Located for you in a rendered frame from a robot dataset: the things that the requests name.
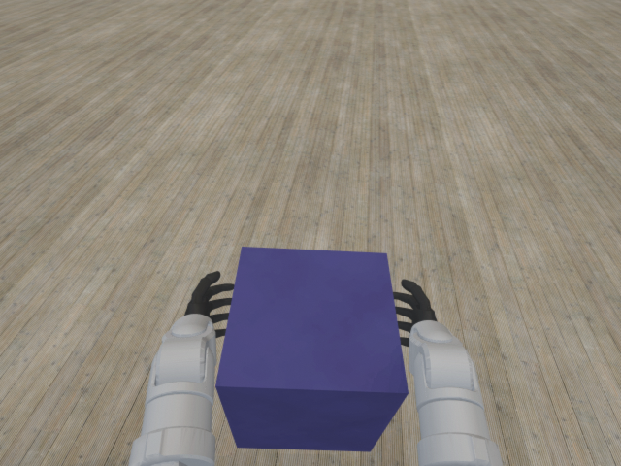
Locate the robot left hand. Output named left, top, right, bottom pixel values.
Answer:
left=184, top=271, right=234, bottom=338

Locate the robot right hand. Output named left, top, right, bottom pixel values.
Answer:
left=393, top=280, right=437, bottom=347

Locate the robot right forearm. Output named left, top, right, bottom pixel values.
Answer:
left=409, top=320, right=504, bottom=466

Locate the carton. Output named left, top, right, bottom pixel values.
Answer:
left=215, top=247, right=409, bottom=452

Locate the robot left forearm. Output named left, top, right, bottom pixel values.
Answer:
left=128, top=314, right=217, bottom=466

